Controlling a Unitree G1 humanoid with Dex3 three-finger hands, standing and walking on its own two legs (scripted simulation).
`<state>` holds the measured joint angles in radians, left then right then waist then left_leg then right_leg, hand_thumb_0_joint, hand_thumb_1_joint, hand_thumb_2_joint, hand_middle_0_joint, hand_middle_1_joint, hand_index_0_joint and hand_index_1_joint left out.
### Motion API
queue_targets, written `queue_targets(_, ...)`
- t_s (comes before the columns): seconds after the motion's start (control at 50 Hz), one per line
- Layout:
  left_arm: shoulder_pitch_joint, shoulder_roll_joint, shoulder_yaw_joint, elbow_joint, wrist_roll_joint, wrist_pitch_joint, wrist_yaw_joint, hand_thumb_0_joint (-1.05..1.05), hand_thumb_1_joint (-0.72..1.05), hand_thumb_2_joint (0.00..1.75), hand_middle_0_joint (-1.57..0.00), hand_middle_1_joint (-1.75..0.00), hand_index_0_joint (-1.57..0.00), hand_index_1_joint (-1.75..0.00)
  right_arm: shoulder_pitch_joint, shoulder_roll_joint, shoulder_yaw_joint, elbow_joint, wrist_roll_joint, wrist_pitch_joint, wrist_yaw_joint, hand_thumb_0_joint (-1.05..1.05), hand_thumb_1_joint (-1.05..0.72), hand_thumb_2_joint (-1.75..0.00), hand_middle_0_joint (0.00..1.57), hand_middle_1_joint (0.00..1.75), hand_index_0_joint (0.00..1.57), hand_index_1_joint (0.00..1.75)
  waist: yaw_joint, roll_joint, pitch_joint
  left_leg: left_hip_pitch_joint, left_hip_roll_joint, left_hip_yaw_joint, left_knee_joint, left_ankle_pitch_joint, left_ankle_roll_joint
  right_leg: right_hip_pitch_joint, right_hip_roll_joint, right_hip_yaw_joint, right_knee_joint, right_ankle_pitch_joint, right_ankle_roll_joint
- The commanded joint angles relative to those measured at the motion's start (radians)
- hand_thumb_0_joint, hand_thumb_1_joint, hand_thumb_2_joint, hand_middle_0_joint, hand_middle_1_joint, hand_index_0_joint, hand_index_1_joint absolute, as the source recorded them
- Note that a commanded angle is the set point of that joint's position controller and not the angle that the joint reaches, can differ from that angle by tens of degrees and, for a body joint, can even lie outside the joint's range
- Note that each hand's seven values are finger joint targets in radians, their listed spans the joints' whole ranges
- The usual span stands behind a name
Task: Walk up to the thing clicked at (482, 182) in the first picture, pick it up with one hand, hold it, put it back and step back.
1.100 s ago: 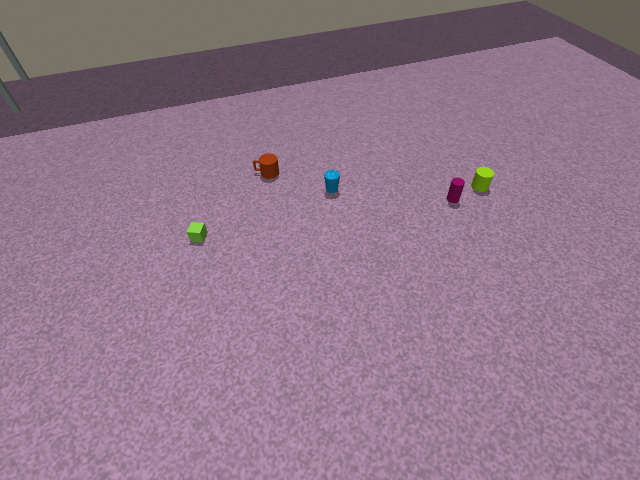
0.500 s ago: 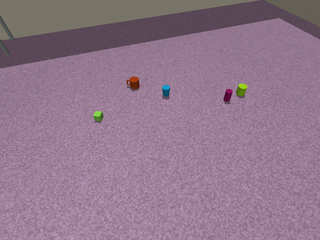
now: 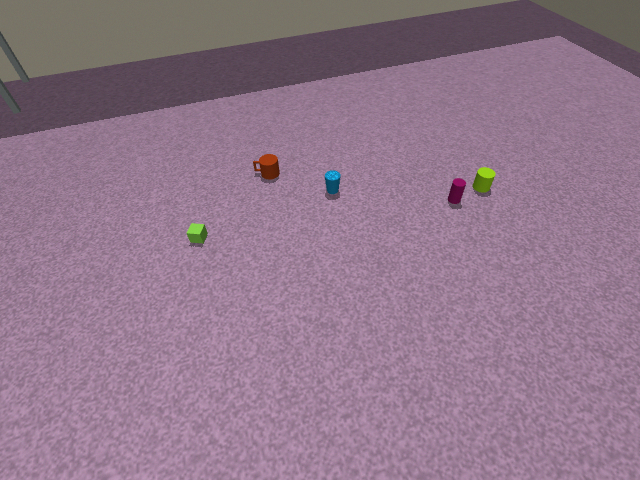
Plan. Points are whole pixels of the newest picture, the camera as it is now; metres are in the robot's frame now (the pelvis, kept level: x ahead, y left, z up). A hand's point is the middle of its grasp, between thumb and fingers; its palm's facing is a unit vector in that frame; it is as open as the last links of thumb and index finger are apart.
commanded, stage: stand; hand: left
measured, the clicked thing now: (483, 180) +1.48 -0.76 -0.74
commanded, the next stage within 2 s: walk up in 0.02 s
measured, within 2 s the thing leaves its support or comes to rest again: neither
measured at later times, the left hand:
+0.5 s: hand (216, 404) +0.27 +0.19 -0.13, palm faces -0.30 -0.83 -0.46, open 7.4 cm
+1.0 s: hand (310, 201) +0.72 +0.05 -0.13, palm faces -0.73 -0.53 -0.44, open 7.4 cm
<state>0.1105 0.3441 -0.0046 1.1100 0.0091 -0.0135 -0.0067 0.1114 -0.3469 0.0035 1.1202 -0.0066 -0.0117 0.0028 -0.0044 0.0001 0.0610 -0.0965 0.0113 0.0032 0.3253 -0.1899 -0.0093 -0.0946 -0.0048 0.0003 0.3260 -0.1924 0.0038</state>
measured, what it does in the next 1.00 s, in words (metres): walks ahead, turning right: right foot, then left foot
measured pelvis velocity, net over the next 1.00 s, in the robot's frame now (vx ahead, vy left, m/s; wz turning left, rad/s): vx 0.41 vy -0.06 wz -0.83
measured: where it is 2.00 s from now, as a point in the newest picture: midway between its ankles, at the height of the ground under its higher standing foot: (392, 293)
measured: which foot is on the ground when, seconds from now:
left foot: down 0.00-0.34, up 0.36-0.74, down 0.76-1.00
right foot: down 0.00-0.08, up 0.10-0.32, down 0.34-0.76, up 0.78-1.00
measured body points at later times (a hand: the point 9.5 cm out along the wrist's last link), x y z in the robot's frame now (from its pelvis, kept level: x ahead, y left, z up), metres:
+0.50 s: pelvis +0.12 -0.06 -0.03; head +0.10 -0.12 +0.42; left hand +0.28 +0.23 -0.10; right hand +0.13 -0.42 -0.15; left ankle +0.16 +0.06 -0.69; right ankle +0.09 -0.21 -0.75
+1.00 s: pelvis +0.41 -0.06 -0.01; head +0.42 -0.07 +0.44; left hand +0.75 +0.07 -0.10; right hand +0.16 -0.29 -0.10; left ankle +0.45 +0.00 -0.75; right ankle +0.35 -0.18 -0.68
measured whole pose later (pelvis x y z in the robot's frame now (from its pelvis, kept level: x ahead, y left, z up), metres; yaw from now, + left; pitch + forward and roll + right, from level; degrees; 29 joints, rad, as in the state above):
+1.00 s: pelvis +0.41 -0.06 -0.01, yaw -48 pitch -1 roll +0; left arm 0.21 0.51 0.08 0.92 -0.02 -0.03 -0.04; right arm 0.35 -0.44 -0.09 0.84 -0.04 -0.04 0.09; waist -0.13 -0.01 0.04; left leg -0.17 0.03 0.21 0.43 -0.26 0.05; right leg -0.55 -0.05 -0.06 1.00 -0.23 0.00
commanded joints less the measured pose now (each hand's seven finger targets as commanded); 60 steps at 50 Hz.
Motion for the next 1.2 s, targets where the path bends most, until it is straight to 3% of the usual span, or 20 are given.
queue_targets(0.0, 0.039, 0.349, 0.128, -0.16, 0.021, -0.014, -0.036, 0.0, 0.9, 0.9, -0.2, -0.3, -0.2, -0.3, -0.044, -0.37, -0.151, -0.183, -0.043, -0.054, 0.025, 0.0, -0.9, -0.9, 0.2, 0.3, 0.2, 0.3, -0.021, 0.069, -0.134, 0.186, 0.099, -0.009, 0.146, -0.312, 0.08, -0.247, -0.12, 0.256, 0.025, -0.214, -0.103)
queue_targets(0.04, -0.206, 0.277, 0.12, -0.24, 0.021, -0.011, -0.064, 0.0, 0.9, 0.9, -0.2, -0.3, -0.2, -0.3, 0.114, -0.349, -0.16, -0.16, -0.036, -0.061, 0.037, 0.0, -0.9, -0.9, 0.2, 0.3, 0.2, 0.3, -0.165, 0.107, -0.035, 0.36, 0.207, -0.139, 0.004, -0.524, 0.157, -0.691, -0.067, 0.149, 0.134, -0.357, -0.053)
queue_targets(0.08, -0.199, 0.248, 0.118, -0.265, 0.029, -0.016, -0.068, 0.0, 0.9, 0.9, -0.2, -0.3, -0.2, -0.3, 0.078, -0.383, -0.181, -0.212, -0.035, -0.069, 0.036, 0.0, -0.9, -0.9, 0.2, 0.3, 0.2, 0.3, -0.131, 0.185, -0.041, 0.272, 0.506, -0.371, -0.205, -0.479, 0.269, -0.748, -0.104, 0.059, 0.576, -0.288, -0.041)
queue_targets(0.14, -0.005, 0.276, 0.135, -0.225, 0.012, -0.004, -0.096, 0.0, 0.9, 0.9, -0.2, -0.3, -0.2, -0.3, -0.078, -0.363, -0.174, -0.282, -0.041, -0.087, 0.042, 0.0, -0.9, -0.9, 0.2, 0.3, 0.2, 0.3, 0.012, 0.129, -0.054, 0.081, 0.455, -0.184, -0.219, -0.437, 0.22, -0.538, -0.197, 0.066, 0.603, -0.223, -0.019)
queue_targets(0.28, 0.16, 0.295, 0.165, -0.192, 0.01, -0.012, -0.109, 0.0, 0.9, 0.9, -0.2, -0.3, -0.2, -0.3, -0.14, -0.345, -0.173, -0.329, -0.047, -0.069, 0.073, 0.0, -0.9, -0.9, 0.2, 0.3, 0.2, 0.3, 0.09, 0.021, -0.035, -0.241, 0.222, 0.233, 0.169, -0.449, 0.134, -0.051, -0.098, -0.147, 0.374, -0.057, -0.016)
queue_targets(0.3, 0.294, 0.347, 0.184, -0.147, 0.007, -0.02, -0.092, 0.0, 0.9, 0.9, -0.2, -0.3, -0.2, -0.3, -0.172, -0.29, -0.154, -0.349, -0.052, -0.059, 0.079, 0.0, -0.9, -0.9, 0.2, 0.3, 0.2, 0.3, 0.164, -0.186, -0.061, -0.373, 0.127, 0.28, 0.487, -0.431, 0.105, 0.086, -0.05, -0.089, 0.32, -0.143, -0.046)
queue_targets(0.32, 0.436, 0.42, 0.209, -0.136, 0.013, -0.027, -0.067, 0.0, 0.9, 0.9, -0.2, -0.3, -0.2, -0.3, -0.193, -0.22, -0.12, -0.394, -0.047, -0.056, 0.091, 0.0, -0.9, -0.9, 0.2, 0.3, 0.2, 0.3, 0.237, -0.411, -0.04, -0.607, 0.027, 0.237, 0.863, -0.449, 0.055, 0.134, -0.165, 0.273, 0.107, -0.516, -0.135)
queue_targets(0.34, 0.361, 0.467, 0.198, -0.179, 0.0, -0.035, -0.056, 0.0, 0.9, 0.9, -0.2, -0.3, -0.2, -0.3, -0.207, -0.219, -0.109, -0.44, -0.022, -0.056, 0.105, 0.0, -0.9, -0.9, 0.2, 0.3, 0.2, 0.3, 0.168, -0.385, 0.0, -0.747, -0.041, 0.041, 0.949, -0.444, 0.018, 0.081, -0.336, 0.843, -0.225, -0.776, -0.224)
queue_targets(0.36, 0.262, 0.48, 0.191, -0.208, -0.007, -0.035, -0.045, 0.0, 0.9, 0.9, -0.2, -0.3, -0.2, -0.3, -0.259, -0.279, -0.116, -0.44, -0.03, -0.065, 0.105, 0.0, -0.9, -0.9, 0.2, 0.3, 0.2, 0.3, 0.13, -0.214, 0.027, -0.749, 0.036, -0.098, 0.932, -0.39, 0.013, 0.045, -0.412, 0.964, -0.292, -0.84, -0.287)
queue_targets(0.46, 0.075, 0.392, 0.164, -0.284, -0.017, -0.054, -0.015, 0.0, 0.9, 0.9, -0.2, -0.3, -0.2, -0.3, -0.051, -0.321, -0.117, -0.353, -0.011, -0.052, 0.116, 0.0, -0.9, -0.9, 0.2, 0.3, 0.2, 0.3, -0.012, -0.192, -0.018, -0.48, 0.099, -0.074, 0.708, -0.155, 0.005, -0.13, -0.222, 0.453, -0.159, -0.428, -0.172)
queue_targets(0.62, 0.134, 0.406, 0.175, -0.317, -0.013, -0.09, -0.007, 0.0, 0.9, 0.9, -0.2, -0.3, -0.2, -0.3, -0.094, -0.286, -0.119, -0.446, -0.04, -0.032, 0.137, 0.0, -0.9, -0.9, 0.2, 0.3, 0.2, 0.3, -0.009, -0.102, -0.01, -0.394, 0.094, -0.032, 0.448, -0.003, -0.041, -0.213, -0.148, 0.325, -0.1, -0.278, -0.176)
queue_targets(0.7, 0.0, 0.384, 0.156, -0.353, 0.007, -0.08, 0.01, 0.0, 0.9, 0.9, -0.2, -0.3, -0.2, -0.3, 0.228, -0.318, -0.163, -0.365, -0.03, -0.031, 0.115, 0.0, -0.9, -0.9, 0.2, 0.3, 0.2, 0.3, -0.186, -0.065, -0.085, 0.117, 0.055, -0.007, 0.343, -0.078, -0.002, -0.493, -0.121, 0.284, 0.211, -0.23, -0.131)
queue_targets(0.72, 0.009, 0.301, 0.13, -0.357, 0.019, -0.081, 0.018, 0.0, 0.9, 0.9, -0.2, -0.3, -0.2, -0.3, 0.399, -0.385, -0.191, -0.322, -0.036, -0.034, 0.1, 0.0, -0.9, -0.9, 0.2, 0.3, 0.2, 0.3, -0.282, 0.153, -0.151, 0.312, 0.082, -0.121, 0.273, -0.254, 0.005, -0.633, -0.029, 0.202, 0.556, -0.252, -0.092)
queue_targets(0.74, 0.056, 0.189, 0.094, -0.362, 0.013, -0.082, 0.024, 0.0, 0.9, 0.9, -0.2, -0.3, -0.2, -0.3, 0.434, -0.444, -0.201, -0.329, -0.04, -0.044, 0.078, 0.0, -0.9, -0.9, 0.2, 0.3, 0.2, 0.3, -0.265, 0.456, -0.125, 0.273, 0.29, -0.465, 0.008, -0.65, 0.005, -0.783, 0.113, 0.103, 0.931, -0.432, -0.086)
queue_targets(0.76, 0.171, 0.227, 0.087, -0.347, -0.007, -0.078, 0.034, 0.0, 0.9, 0.9, -0.2, -0.3, -0.2, -0.3, 0.209, -0.474, -0.2, -0.39, -0.012, -0.053, 0.07, 0.0, -0.9, -0.9, 0.2, 0.3, 0.2, 0.3, -0.105, 0.422, -0.063, 0.063, 0.414, -0.806, -0.288, -0.87, 0.027, -0.764, 0.068, 0.096, 1.061, -0.334, -0.094)
queue_targets(0.78, 0.226, 0.286, 0.092, -0.307, -0.008, -0.079, 0.034, 0.0, 0.9, 0.9, -0.2, -0.3, -0.2, -0.3, 0.051, -0.481, -0.202, -0.429, 0.012, -0.057, 0.068, 0.0, -0.9, -0.9, 0.2, 0.3, 0.2, 0.3, -0.025, 0.321, -0.017, -0.102, 0.432, -0.827, -0.355, -0.888, 0.035, -0.67, -0.02, 0.121, 1.089, -0.233, -0.094)
queue_targets(0.86, 0.201, 0.382, 0.145, -0.206, -0.037, -0.048, -0.007, 0.0, 0.9, 0.9, -0.2, -0.3, -0.2, -0.3, 0.055, -0.302, -0.153, -0.418, -0.031, -0.065, 0.078, 0.0, -0.9, -0.9, 0.2, 0.3, 0.2, 0.3, -0.04, 0.208, -0.053, -0.093, 0.235, -0.219, -0.126, -0.447, 0.083, -0.546, -0.1, 0.015, 0.828, -0.047, -0.011)
queue_targets(1.08, -0.052, 0.272, 0.109, -0.334, -0.041, -0.03, -0.022, 0.0, 0.9, 0.9, -0.2, -0.3, -0.2, -0.3, 0.201, -0.295, -0.164, -0.445, -0.043, -0.029, 0.078, 0.0, -0.9, -0.9, 0.2, 0.3, 0.2, 0.3, -0.122, 0.046, -0.009, 0.107, 0.219, 0.123, -0.088, 0.186, 0.012, -0.466, -0.057, -0.159, 0.349, 0.056, -0.025)
queue_targets(1.16, 0.335, 0.337, 0.152, -0.256, -0.035, -0.028, 0.023, 0.0, 0.9, 0.9, -0.2, -0.3, -0.2, -0.3, 0.108, -0.319, -0.171, -0.511, -0.045, -0.021, 0.053, 0.0, -0.9, -0.9, 0.2, 0.3, 0.2, 0.3, 0.105, 0.025, -0.192, -0.173, 0.149, 0.214, 0.479, 0.701, -0.063, 0.155, 0.002, -0.184, 0.25, -0.007, -0.09)
queue_targets(1.18, 0.464, 0.388, 0.175, -0.234, -0.024, -0.031, 0.046, 0.0, 0.9, 0.9, -0.2, -0.3, -0.2, -0.3, 0.142, -0.277, -0.153, -0.514, -0.04, -0.02, 0.047, 0.0, -0.9, -0.9, 0.2, 0.3, 0.2, 0.3, 0.176, -0.124, -0.232, -0.406, 0.072, 0.164, 0.799, 0.243, -0.076, 0.364, -0.09, -0.005, 0.167, -0.04, -0.137)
